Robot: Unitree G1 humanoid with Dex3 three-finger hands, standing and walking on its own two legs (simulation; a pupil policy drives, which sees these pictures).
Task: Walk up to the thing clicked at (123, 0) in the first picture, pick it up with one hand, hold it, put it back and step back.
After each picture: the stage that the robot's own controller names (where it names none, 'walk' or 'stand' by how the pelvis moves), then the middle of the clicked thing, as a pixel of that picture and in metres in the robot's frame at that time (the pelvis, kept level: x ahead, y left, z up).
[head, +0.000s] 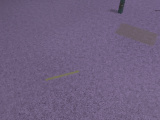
stand; (121, 4) +2.14 -0.57 -0.66
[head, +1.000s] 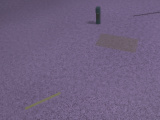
walk; (98, 15) +2.05 -0.06 -0.62
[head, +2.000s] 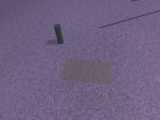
walk; (58, 34) +1.40 +0.34 -0.64
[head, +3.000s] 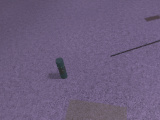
walk; (61, 68) +0.95 +0.31 -0.65
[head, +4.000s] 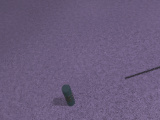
walk; (68, 96) +0.64 +0.23 -0.65
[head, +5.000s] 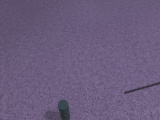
stand; (64, 111) +0.48 +0.16 -0.63
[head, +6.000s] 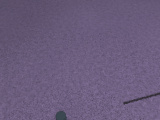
stand; out of the picture +0.45 +0.16 -0.65
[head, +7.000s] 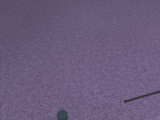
stand; out of the picture +0.46 +0.16 -0.66
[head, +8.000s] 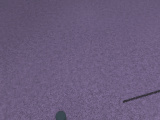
stand; out of the picture +0.44 +0.17 -0.66
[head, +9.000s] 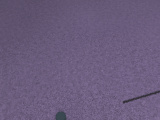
stand; out of the picture +0.44 +0.17 -0.66
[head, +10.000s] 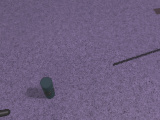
go down; (48, 88) +0.48 +0.18 -0.53
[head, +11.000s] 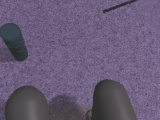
go down; (16, 45) +0.51 +0.24 -0.25
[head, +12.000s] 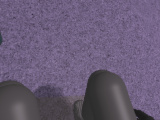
close in; out of the picture +0.50 +0.26 -0.21
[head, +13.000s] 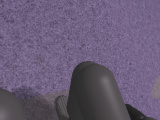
close; out of the picture +0.48 +0.30 -0.16
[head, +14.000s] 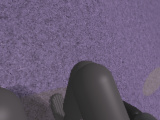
lift; out of the picture +0.46 +0.29 -0.17
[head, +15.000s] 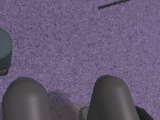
lift; out of the picture +0.37 +0.26 -0.07
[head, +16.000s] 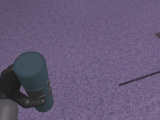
hold; (38, 87) +0.31 +0.15 +0.07
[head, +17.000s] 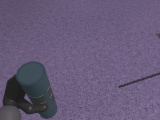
hold; (41, 94) +0.30 +0.15 +0.03
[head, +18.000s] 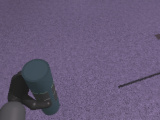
crouch; (44, 91) +0.31 +0.14 +0.02
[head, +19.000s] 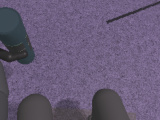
crouch; (17, 42) +0.46 +0.18 -0.05
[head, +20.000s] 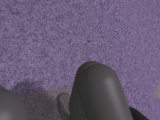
lower; out of the picture +0.44 +0.29 -0.17
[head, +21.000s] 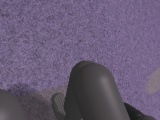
lower; out of the picture +0.45 +0.30 -0.17
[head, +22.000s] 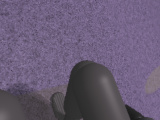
lower; out of the picture +0.46 +0.30 -0.17
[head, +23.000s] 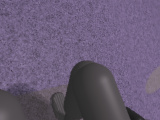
lower; out of the picture +0.46 +0.31 -0.17
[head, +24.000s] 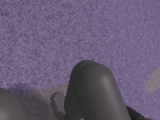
loosen; out of the picture +0.46 +0.29 -0.17
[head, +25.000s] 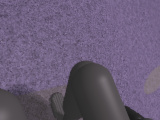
withdraw; out of the picture +0.46 +0.29 -0.18
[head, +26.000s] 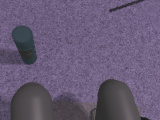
walk; (26, 48) +0.49 +0.23 -0.25
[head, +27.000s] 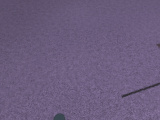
stand; out of the picture +0.42 +0.15 -0.59
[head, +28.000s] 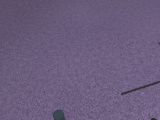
stand; out of the picture +0.44 +0.17 -0.60
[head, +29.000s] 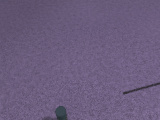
stand; (62, 117) +0.44 +0.16 -0.61
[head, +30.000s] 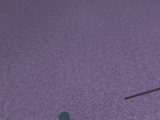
walk; out of the picture +0.45 +0.15 -0.65
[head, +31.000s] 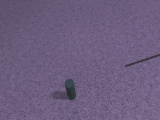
walk; (70, 90) +0.57 +0.14 -0.64
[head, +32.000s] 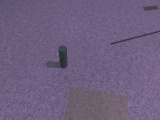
walk; (63, 57) +0.89 +0.13 -0.63
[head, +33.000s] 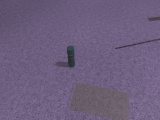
stand; (71, 57) +1.08 +0.15 -0.64
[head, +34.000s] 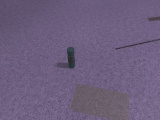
stand; (71, 58) +1.08 +0.15 -0.66
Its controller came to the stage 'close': yes
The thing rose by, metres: 0.68
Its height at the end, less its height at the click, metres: +0.00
